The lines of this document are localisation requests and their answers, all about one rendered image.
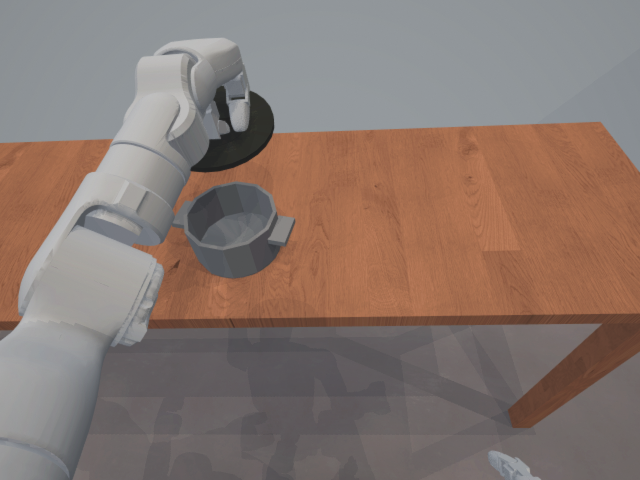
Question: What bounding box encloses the knob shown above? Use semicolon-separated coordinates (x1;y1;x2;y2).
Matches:
213;90;233;129

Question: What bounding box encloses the robot right hand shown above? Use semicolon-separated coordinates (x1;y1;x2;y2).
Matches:
488;451;541;480

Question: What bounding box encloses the lid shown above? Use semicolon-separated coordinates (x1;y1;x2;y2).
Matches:
190;86;274;172

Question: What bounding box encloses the table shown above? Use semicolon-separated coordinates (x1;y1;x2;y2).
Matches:
0;122;640;428

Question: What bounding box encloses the robot left upper arm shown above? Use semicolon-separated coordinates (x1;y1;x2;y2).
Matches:
0;225;164;480

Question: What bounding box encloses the robot left hand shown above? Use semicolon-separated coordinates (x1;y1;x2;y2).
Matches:
153;38;250;140

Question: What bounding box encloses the pot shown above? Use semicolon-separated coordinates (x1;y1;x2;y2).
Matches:
172;181;295;278

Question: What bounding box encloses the left robot forearm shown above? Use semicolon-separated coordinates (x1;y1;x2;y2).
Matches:
18;46;217;316

